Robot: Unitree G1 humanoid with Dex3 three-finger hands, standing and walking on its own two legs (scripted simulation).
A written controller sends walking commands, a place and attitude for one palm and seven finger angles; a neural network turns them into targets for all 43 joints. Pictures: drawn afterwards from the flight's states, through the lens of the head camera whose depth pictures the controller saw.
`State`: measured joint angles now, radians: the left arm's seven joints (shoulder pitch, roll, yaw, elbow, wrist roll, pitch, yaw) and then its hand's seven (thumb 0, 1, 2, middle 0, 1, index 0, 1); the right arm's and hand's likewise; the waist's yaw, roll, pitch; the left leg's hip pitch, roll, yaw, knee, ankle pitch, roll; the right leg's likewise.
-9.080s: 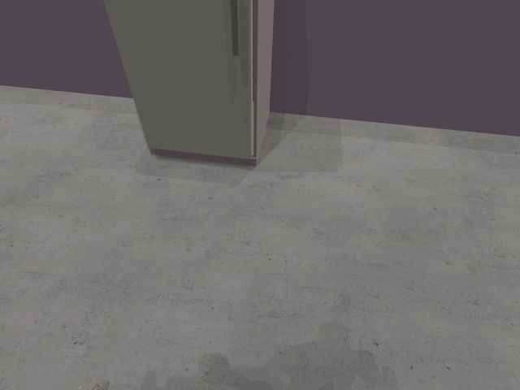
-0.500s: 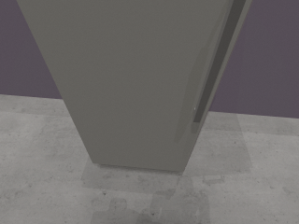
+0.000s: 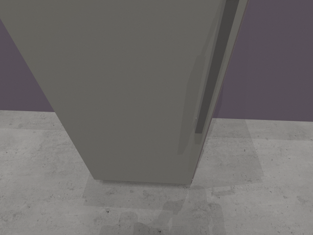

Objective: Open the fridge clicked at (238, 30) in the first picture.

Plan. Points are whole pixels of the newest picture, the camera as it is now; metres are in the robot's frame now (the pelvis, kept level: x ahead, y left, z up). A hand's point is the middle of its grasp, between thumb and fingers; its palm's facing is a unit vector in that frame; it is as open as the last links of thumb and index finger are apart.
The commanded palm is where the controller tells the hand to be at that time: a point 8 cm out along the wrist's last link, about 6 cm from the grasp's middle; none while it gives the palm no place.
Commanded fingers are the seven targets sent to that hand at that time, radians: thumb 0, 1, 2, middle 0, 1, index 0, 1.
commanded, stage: look again from close up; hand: right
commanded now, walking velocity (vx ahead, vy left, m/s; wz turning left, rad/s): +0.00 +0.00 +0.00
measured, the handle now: (208, 78) +0.51 -0.12 +0.14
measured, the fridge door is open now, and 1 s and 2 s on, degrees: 0 0 0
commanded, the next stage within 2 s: raise the hand to about handle height in 0.78 s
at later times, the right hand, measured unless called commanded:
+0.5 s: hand out of the picture +0.02 -0.19 -0.17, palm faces -0.01 +0.97 -0.22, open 7.4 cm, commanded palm none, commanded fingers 0.00 -0.90 -0.90 0.20 0.30 0.20 0.30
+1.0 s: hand out of the picture +0.13 -0.20 -0.08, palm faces +0.25 +0.95 -0.18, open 7.4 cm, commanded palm +0.11 -0.24 -0.06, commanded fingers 0.00 -0.74 -0.83 0.21 0.41 0.21 0.41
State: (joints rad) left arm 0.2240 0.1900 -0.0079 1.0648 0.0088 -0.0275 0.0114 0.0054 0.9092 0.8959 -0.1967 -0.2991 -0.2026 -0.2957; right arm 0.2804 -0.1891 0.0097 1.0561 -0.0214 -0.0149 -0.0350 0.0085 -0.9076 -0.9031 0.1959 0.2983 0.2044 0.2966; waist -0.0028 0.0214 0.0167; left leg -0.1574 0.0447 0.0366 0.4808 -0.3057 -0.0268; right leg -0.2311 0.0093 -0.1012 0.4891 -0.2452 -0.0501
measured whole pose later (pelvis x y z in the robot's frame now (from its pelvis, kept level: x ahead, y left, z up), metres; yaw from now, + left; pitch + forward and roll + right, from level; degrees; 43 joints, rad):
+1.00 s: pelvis +0.00 +0.01 +0.00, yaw -2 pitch +0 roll -1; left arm 0.31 0.19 -0.01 0.89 -0.03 -0.18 0.05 0.01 0.90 0.90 -0.20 -0.30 -0.20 -0.30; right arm 0.43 -0.20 -0.08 0.33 0.11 -0.03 -0.06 0.02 -0.89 -0.89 0.20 0.31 0.21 0.31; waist 0.00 0.03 0.02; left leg -0.20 0.06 0.06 0.54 -0.34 0.00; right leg -0.25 0.03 -0.08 0.48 -0.22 -0.03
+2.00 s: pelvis -0.03 +0.01 -0.04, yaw -2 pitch +8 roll +3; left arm 0.27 0.27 -0.02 0.58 -0.05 -0.27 0.08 0.01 0.90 0.90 -0.20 -0.30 -0.21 -0.30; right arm 0.25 -0.35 -0.34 0.12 0.36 -0.29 0.43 0.00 0.21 -0.43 0.28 1.01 0.28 1.01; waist 0.00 -0.01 -0.09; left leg -0.54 0.01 0.10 0.84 -0.44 0.00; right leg -0.66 -0.04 -0.03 0.90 -0.38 -0.04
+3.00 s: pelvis -0.02 +0.02 -0.02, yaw -2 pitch +3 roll +2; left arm 0.27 0.27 -0.05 0.59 -0.07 -0.25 0.11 0.01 0.90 0.90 -0.20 -0.30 -0.21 -0.30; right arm 0.01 -0.42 -0.42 0.31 0.36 -0.15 0.51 -0.01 0.50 -0.30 0.30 1.20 0.31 1.20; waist -0.01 -0.03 -0.06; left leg -0.37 0.00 0.10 0.69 -0.38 0.01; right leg -0.49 -0.04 -0.03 0.73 -0.31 -0.02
